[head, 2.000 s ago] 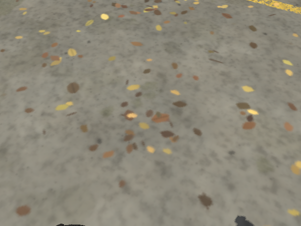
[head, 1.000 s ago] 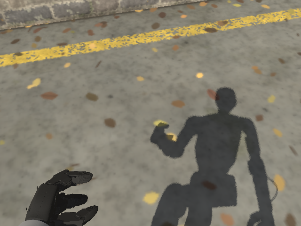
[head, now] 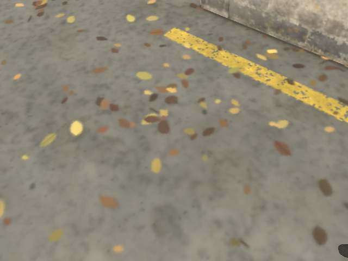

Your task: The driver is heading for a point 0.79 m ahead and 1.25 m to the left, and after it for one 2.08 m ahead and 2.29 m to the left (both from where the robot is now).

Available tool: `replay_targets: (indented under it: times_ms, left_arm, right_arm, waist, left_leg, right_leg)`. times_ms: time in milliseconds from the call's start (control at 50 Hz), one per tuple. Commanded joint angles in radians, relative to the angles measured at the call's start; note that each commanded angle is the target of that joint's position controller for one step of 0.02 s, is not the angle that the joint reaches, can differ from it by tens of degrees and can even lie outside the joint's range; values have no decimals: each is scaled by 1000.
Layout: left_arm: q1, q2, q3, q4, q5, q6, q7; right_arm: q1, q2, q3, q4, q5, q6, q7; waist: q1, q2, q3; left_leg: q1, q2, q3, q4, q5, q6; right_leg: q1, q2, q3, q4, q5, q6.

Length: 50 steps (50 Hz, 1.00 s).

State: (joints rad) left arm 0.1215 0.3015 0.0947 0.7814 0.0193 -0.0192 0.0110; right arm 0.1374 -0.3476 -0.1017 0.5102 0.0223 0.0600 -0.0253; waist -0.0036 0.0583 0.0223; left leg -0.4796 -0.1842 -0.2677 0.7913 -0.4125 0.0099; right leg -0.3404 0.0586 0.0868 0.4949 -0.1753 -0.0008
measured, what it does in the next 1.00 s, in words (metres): walks ahead, turning left: left foot, then right foot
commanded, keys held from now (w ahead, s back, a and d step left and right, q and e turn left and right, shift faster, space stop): q+shift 0.38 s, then w+q+shift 0.16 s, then q+shift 0.46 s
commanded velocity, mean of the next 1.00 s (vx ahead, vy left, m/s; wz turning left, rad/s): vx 0.14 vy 0.00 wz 1.00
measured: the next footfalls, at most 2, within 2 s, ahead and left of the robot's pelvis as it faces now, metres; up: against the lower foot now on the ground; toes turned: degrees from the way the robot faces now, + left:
left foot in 0.40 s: +0.00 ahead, +0.15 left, +0.00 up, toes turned +27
right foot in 0.82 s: +0.30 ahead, +0.12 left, +0.00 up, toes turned +56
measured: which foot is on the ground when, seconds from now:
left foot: up 0.00-0.38, down 0.40-0.82, up 0.84-1.00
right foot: down 0.00-0.40, up 0.42-0.80, down 0.82-1.00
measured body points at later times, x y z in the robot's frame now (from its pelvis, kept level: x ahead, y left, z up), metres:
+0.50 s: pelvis +0.01 +0.05 +0.00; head +0.03 +0.09 +0.44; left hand +0.01 +0.38 -0.11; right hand +0.27 -0.15 -0.07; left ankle -0.04 +0.13 -0.73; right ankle +0.05 -0.11 -0.66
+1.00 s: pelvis +0.16 +0.11 +0.01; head +0.20 +0.15 +0.45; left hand +0.04 +0.42 -0.07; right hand +0.50 +0.07 -0.08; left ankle +0.02 +0.15 -0.64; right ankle +0.28 +0.09 -0.73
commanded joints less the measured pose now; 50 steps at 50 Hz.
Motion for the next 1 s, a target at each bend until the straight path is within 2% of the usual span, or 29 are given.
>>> replay_targets:
  times_ms: [20,40,80,120,180,240,280,340,380,400,420,440,460,480,500,520,580,640,680,740,800,820,840,860,880,900,920,940,1000]
  left_arm:
    - [-122,99,21,-130,9,-8,24]
    - [-131,86,14,-141,-5,0,36]
    - [-101,98,8,-141,-8,10,52]
    - [-36,119,12,-129,3,18,55]
    - [15,150,23,-122,6,27,47]
    - [-7,180,36,-125,1,30,32]
    - [-29,191,43,-125,-8,27,19]
    - [-28,192,50,-114,-36,14,-3]
    - [-21,157,46,-98,-56,14,-11]
    - [25,109,37,-80,-46,14,-17]
    - [-28,36,12,-155,3,7,-22]
    - [-121,57,12,-207,-6,-19,-20]
    - [-205,124,29,-224,-48,-44,-25]
    - [-199,147,40,-220,-55,-63,-26]
    - [-157,154,44,-191,-38,-73,-25]
    - [-127,154,45,-178,-22,-82,-26]
    - [-148,117,35,-156,-13,-96,-31]
    - [-182,72,13,-160,-15,-87,-31]
    - [-202,65,6,-170,-20,-78,-37]
    - [-175,108,18,-171,-30,-67,-40]
    - [-86,145,35,-157,-30,-71,-31]
    - [-21,179,45,-154,-14,-69,-22]
    - [12,228,45,-169,9,-58,-9]
    - [39,223,43,-143,21,-49,-17]
    - [-22,144,26,-171,2,-44,-13]
    - [-45,91,13,-182,-4,-34,-2]
    - [-67,87,9,-188,-2,-19,8]
    - [-83,95,9,-181,-3,-11,18]
    - [-55,110,12,-151,5,-7,34]
  right_arm:
    - [84,-188,-57,-45,-2,-20,15]
    - [99,-162,-51,-24,-6,-11,13]
    - [91,-112,-31,-33,2,-4,21]
    - [27,-80,-15,-60,11,-6,21]
    - [-17,-62,-5,-81,7,-7,23]
    - [-17,-43,2,-79,0,-7,32]
    - [1,-50,-3,-65,1,0,36]
    - [14,-62,-18,-57,5,20,44]
    - [99,-73,-38,-22,5,25,40]
    - [213,-138,-69,21,10,20,25]
    - [320,-285,-102,30,29,3,16]
    - [328,-273,-85,7,3,-51,40]
    - [314,-207,-62,24,0,-85,51]
    - [257,-178,-45,30,5,-100,48]
    - [201,-151,-31,18,13,-101,40]
    - [155,-139,-21,10,9,-98,29]
    - [164,-136,-14,11,-15,-102,1]
    - [177,-160,-24,25,-7,-90,-14]
    - [180,-168,-31,32,4,-75,-15]
    - [164,-166,-36,27,14,-52,-16]
    - [84,-129,-24,-4,19,-43,-23]
    - [100,-74,-8,-11,10,-46,-22]
    - [189,29,20,-15,-23,-41,-21]
    - [316,-55,5,-34,3,-45,-18]
    - [302,-141,-20,9,2,-39,-17]
    - [224,-184,-36,18,0,-30,-17]
    - [196,-180,-41,21,0,-21,-20]
    - [175,-167,-41,9,2,-15,-18]
    - [116,-81,-14,-20,11,-9,-8]
  waist:
    - [-51,-222,-74]
    - [-46,-176,-66]
    - [-23,-149,-41]
    - [24,-176,-44]
    - [63,-207,-78]
    - [57,-218,-96]
    - [42,-226,-97]
    - [21,-233,-103]
    - [-33,-185,-124]
    - [-66,-39,-143]
    - [-53,284,-124]
    - [-116,242,-220]
    - [-130,136,-112]
    - [-83,116,-46]
    - [-42,90,-33]
    - [-13,95,-30]
    - [-13,65,-18]
    - [-13,96,-6]
    - [-18,124,-15]
    - [-4,133,-56]
    - [51,140,-79]
    - [66,81,-160]
    - [14,-191,-272]
    - [-61,-409,-288]
    - [-51,-316,-190]
    - [-19,-228,-129]
    - [-21,-175,-120]
    - [-23,-180,-94]
    - [1,-203,-83]
  left_leg:
    - [-177,131,93,383,-50,-51]
    - [-189,139,115,452,9,-64]
    - [-226,173,179,507,61,-82]
    - [-266,215,230,428,87,-101]
    - [-259,265,250,312,69,-124]
    - [-143,284,287,173,69,-109]
    - [-44,273,327,78,77,-87]
    - [54,254,357,-80,81,-36]
    - [232,205,371,-281,199,25]
    - [444,222,261,-356,280,87]
    - [645,451,-155,-345,329,233]
    - [621,551,-503,-522,-190,375]
    - [579,540,-468,-614,-464,341]
    - [507,516,-428,-623,-455,302]
    - [458,477,-349,-607,-371,269]
    - [403,432,-275,-607,-304,246]
    - [361,352,-161,-585,-1,221]
    - [285,290,-97,-512,258,196]
    - [234,264,-107,-466,353,180]
    - [233,262,-210,-400,384,149]
    - [238,227,-269,-272,358,91]
    - [188,173,-208,-114,258,51]
    - [8,48,-44,157,-231,-2]
    - [-175,72,19,338,-318,-33]
    - [-208,158,52,424,-228,-75]
    - [-209,185,85,445,-152,-96]
    - [-187,204,109,458,-99,-106]
    - [-179,228,139,471,-58,-113]
    - [-175,261,213,421,14,-114]
  right_leg:
    - [150,-365,296,-218,40,-211]
    - [158,-306,210,-201,28,-176]
    - [167,-286,101,-206,124,-180]
    - [242,-291,40,-210,177,-198]
    - [331,-339,-6,-207,229,-224]
    - [298,-362,-93,-200,245,-211]
    - [255,-371,-149,-188,248,-191]
    - [267,-406,-186,-125,258,-149]
    - [210,-374,-256,30,195,-68]
    - [24,-300,-311,231,-30,-9]
    - [-389,-156,-331,611,-520,62]
    - [-579,-80,-52,745,-483,47]
    - [-635,-111,3,747,-380,-2]
    - [-620,-117,9,694,-292,-29]
    - [-561,-132,16,637,-220,-26]
    - [-485,-131,15,556,-146,-16]
    - [-377,-70,-20,389,24,20]
    - [-263,-4,-27,204,66,46]
    - [-174,29,-23,130,49,58]
    - [-66,48,5,59,27,69]
    - [78,3,14,-92,119,36]
    - [252,-108,73,-116,176,-14]
    - [492,-356,341,-106,379,-113]
    - [530,-511,644,-161,311,-241]
    - [442,-473,536,-161,281,-237]
    - [366,-394,343,-144,268,-201]
    - [315,-343,240,-152,233,-177]
    - [258,-329,173,-168,250,-183]
    - [226,-315,26,-220,305,-214]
